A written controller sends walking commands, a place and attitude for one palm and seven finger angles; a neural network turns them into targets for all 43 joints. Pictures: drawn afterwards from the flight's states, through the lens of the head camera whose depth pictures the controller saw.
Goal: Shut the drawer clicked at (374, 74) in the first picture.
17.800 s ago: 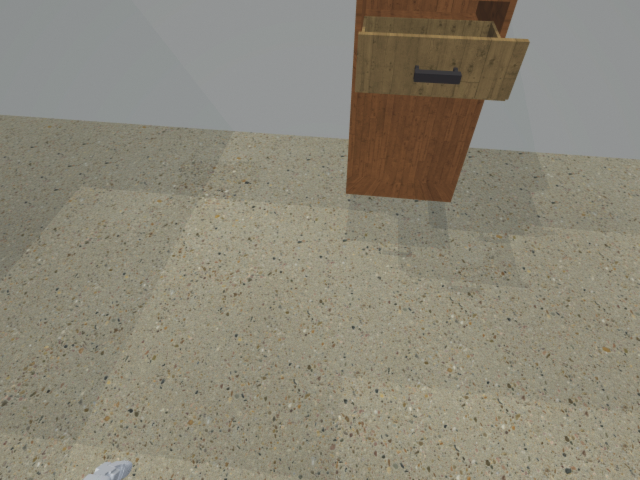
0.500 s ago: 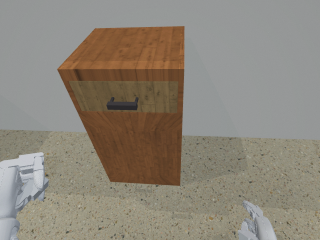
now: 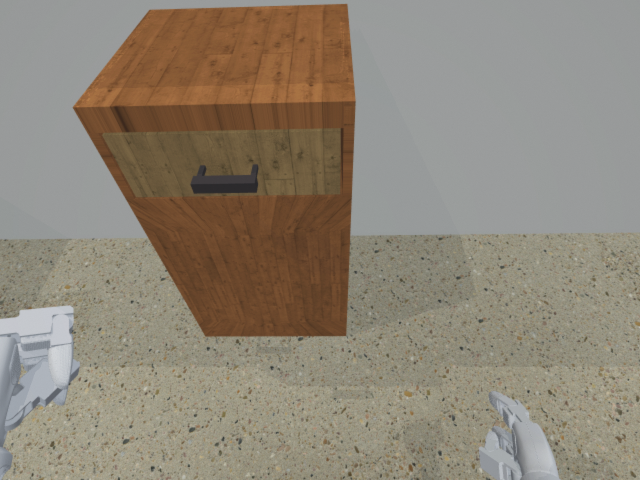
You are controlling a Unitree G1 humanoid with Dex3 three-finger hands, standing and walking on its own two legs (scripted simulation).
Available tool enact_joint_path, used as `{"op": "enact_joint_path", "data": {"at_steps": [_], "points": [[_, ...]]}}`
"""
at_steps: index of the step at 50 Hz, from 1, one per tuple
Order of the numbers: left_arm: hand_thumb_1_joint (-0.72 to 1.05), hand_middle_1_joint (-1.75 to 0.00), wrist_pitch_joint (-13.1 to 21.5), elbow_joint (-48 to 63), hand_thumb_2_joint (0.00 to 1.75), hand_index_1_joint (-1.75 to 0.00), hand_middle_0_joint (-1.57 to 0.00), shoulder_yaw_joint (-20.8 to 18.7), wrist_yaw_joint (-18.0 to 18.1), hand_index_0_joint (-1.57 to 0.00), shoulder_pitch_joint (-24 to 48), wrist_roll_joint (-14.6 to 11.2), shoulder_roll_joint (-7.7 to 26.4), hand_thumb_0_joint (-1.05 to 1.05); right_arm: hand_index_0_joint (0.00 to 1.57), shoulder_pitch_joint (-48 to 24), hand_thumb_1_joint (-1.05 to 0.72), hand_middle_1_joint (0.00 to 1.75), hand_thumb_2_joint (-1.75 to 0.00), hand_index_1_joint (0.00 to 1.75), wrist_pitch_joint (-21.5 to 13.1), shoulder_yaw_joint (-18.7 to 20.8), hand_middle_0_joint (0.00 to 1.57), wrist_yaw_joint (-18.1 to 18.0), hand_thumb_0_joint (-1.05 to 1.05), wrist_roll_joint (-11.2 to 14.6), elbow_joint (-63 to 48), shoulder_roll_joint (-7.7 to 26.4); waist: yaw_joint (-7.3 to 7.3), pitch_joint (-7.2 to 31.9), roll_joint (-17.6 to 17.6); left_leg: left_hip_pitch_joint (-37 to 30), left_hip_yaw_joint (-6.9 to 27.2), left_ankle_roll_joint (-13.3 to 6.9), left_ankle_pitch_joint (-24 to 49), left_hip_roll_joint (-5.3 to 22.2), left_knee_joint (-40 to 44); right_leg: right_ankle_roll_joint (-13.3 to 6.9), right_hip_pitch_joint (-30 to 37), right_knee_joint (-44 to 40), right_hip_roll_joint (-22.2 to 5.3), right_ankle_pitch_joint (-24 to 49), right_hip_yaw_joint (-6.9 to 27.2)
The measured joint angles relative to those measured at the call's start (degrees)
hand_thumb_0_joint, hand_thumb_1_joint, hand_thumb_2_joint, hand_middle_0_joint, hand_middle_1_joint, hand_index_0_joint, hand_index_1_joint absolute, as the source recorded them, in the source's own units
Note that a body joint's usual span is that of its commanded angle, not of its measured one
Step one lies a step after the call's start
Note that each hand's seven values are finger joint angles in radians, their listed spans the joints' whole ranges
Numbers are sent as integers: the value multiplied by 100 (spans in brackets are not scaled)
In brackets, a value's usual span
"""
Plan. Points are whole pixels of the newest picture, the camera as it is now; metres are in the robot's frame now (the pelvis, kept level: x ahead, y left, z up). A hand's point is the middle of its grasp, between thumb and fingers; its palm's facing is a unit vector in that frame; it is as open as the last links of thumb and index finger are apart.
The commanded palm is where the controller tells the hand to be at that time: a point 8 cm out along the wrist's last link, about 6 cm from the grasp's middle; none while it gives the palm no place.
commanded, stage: step back with the hand held close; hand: left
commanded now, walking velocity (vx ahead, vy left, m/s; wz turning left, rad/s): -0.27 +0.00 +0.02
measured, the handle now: (226, 176) +0.63 +0.23 -0.02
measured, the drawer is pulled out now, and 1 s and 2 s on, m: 0.00 0.00 0.00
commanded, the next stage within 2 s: stop stepping back and stand still in 1.18 s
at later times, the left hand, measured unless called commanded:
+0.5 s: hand out of the picture +0.11 +0.25 +0.16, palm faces +0.37 -0.79 -0.49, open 3.3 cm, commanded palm +0.05 +0.29 +0.17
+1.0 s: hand out of the picture +0.07 +0.24 +0.16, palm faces +0.28 -0.86 -0.43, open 3.3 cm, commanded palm +0.00 +0.30 +0.17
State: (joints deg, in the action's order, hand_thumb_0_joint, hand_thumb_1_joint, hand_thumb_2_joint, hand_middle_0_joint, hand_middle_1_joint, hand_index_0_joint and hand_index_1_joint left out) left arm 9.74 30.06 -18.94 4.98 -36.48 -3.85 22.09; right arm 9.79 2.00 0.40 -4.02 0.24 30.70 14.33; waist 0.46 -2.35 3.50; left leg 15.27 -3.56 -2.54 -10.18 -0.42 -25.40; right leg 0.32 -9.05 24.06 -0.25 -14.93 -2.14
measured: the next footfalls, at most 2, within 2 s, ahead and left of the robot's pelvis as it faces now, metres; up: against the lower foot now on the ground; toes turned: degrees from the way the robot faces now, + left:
right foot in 0.86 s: -0.17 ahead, -0.11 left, +0.00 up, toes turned +0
left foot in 1.24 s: -0.06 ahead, +0.11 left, +0.00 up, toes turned -2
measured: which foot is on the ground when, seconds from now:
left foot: down 0.00-1.00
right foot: down 0.00-0.62, up 0.64-0.84, down 0.86-1.00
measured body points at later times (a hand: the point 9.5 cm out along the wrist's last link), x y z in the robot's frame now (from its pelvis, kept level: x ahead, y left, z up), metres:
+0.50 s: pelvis -0.07 +0.01 -0.01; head -0.04 +0.01 +0.44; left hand +0.08 +0.29 +0.18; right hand +0.11 -0.23 -0.09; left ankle +0.03 +0.09 -0.74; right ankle -0.02 -0.12 -0.74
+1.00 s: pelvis -0.13 +0.02 -0.02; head -0.11 +0.04 +0.43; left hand +0.05 +0.29 +0.18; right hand +0.05 -0.21 -0.10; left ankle +0.04 +0.09 -0.74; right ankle -0.21 -0.11 -0.74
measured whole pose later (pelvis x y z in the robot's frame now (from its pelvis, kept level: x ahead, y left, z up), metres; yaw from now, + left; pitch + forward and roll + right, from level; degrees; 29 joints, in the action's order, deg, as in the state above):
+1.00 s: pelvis -0.13 +0.02 -0.02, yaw -1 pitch +1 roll -4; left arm 16.2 35.5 -20.5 6.3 -33.6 -4.4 25.0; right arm 8.3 -3.7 -0.6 -3.6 -0.5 35.7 10.8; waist 0.2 -2.2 1.4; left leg 28.6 -2.1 -4.1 2.4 0.8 -24.9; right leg 0.2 -8.6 30.0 3.6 -22.7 0.4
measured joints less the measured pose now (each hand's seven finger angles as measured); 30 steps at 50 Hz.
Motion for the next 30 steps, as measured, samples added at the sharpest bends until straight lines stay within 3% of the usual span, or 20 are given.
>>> {"op": "enact_joint_path", "data": {"at_steps": [17, 23, 27, 30], "points": [[89, -160, 311, 291, 90, -159, -141, -226, 205, -140, -54, 121, 69, 2, 20, 59, -90, 30, -90, 30, -278, -53, 21, -56, 1, 18, -95, -126, -29, -105, -53, 685, 107, -99, 298, 24, -343, 39, -667, 400, 15, 241, -119], [89, -160, 413, 389, 90, -159, -141, -277, 236, -140, -38, 157, 50, 2, 20, 101, -90, 30, -90, 30, -431, -35, 21, -61, 1, -12, -14, -126, 4, -119, -46, 919, 209, -61, 181, 52, -584, -7, -818, 507, 99, 299, -132], [89, -160, 472, 480, 90, -159, -141, -195, 334, -141, -15, 131, -27, 2, 20, 97, -90, 30, -90, 30, -462, -6, 21, -44, 1, -32, 173, -87, 39, -81, -64, 1085, 328, 81, -234, 24, -912, -12, -882, 538, 147, 364, -111], [89, -160, 482, 503, 90, -159, -141, -130, 383, -141, 113, 135, -35, 2, 20, 87, -90, 30, -90, 30, -443, 19, 21, -73, 1, -28, 279, -64, -5, -95, -93, 1100, 381, 21, 19, -1, -941, 34, -917, 633, 166, 364, -92]]}}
